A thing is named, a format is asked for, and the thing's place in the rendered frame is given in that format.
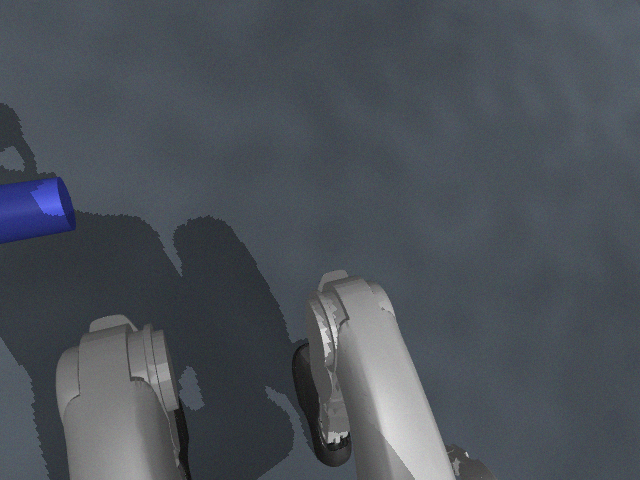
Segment bottle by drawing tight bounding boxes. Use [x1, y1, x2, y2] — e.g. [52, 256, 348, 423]
[0, 177, 76, 244]

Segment left robot foot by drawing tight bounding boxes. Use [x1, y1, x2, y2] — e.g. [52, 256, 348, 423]
[174, 396, 192, 480]

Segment right robot hand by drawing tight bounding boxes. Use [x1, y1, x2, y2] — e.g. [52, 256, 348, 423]
[445, 444, 498, 480]

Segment right robot foot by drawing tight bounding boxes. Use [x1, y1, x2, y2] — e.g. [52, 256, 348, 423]
[292, 343, 352, 467]

